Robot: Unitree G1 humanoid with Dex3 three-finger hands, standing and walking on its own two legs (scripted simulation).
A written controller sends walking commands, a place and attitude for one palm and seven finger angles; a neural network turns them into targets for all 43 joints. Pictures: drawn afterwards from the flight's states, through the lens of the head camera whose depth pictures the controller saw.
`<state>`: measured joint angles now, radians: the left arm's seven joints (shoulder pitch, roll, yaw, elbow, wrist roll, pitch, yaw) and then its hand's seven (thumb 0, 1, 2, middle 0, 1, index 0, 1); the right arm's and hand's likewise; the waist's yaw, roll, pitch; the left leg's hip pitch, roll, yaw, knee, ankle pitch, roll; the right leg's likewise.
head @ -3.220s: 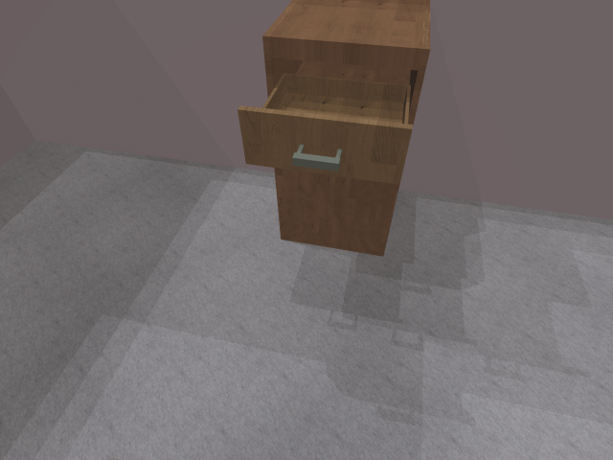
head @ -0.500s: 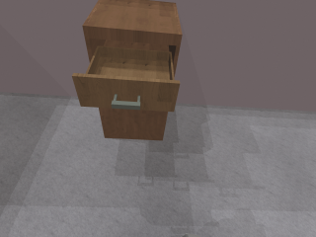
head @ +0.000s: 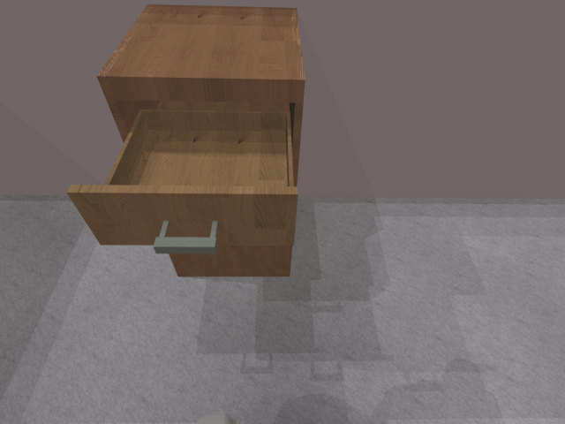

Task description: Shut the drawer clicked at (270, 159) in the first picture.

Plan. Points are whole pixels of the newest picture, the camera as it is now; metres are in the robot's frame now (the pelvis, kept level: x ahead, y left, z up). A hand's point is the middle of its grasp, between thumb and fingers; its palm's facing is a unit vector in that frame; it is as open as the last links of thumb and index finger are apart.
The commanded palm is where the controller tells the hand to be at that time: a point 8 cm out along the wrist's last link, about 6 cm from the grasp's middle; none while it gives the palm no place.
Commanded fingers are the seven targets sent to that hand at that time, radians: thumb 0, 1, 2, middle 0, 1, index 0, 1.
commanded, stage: take the last steps up to it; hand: left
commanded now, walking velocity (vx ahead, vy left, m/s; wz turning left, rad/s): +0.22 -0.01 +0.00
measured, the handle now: (188, 235) +0.45 +0.19 -0.05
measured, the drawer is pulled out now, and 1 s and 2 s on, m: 0.30 0.30 0.30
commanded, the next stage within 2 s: come to a stop and stand still in 0.28 s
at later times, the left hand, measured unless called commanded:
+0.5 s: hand out of the picture +0.13 +0.19 -0.17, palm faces +0.02 -0.99 -0.15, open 7.4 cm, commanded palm none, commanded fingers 0.00 0.90 0.90 -0.20 -0.30 -0.20 -0.30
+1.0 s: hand out of the picture +0.14 +0.23 -0.18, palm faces +0.06 -0.98 -0.19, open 7.3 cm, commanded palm none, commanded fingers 0.00 0.90 0.90 -0.20 -0.30 -0.20 -0.30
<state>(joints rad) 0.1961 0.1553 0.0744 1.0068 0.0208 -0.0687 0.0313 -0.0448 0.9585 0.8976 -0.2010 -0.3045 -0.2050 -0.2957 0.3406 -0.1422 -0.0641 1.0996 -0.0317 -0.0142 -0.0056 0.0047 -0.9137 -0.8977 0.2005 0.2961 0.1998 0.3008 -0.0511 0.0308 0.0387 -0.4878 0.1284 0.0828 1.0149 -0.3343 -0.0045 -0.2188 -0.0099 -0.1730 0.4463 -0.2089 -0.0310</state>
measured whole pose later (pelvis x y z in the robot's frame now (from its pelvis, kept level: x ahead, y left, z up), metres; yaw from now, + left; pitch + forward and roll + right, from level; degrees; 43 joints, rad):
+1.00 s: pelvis +0.09 +0.04 +0.00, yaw +0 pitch -2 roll +0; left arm 0.19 0.18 0.07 1.04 0.03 0.07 0.04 0.00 0.91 0.90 -0.20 -0.30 -0.20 -0.30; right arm 0.24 -0.15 -0.05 1.03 -0.03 0.02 -0.03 0.00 -0.91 -0.90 0.20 0.30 0.20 0.30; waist 0.00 -0.05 0.03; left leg -0.22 -0.01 0.08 0.54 -0.30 0.04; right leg -0.43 -0.06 0.01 0.79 -0.35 0.02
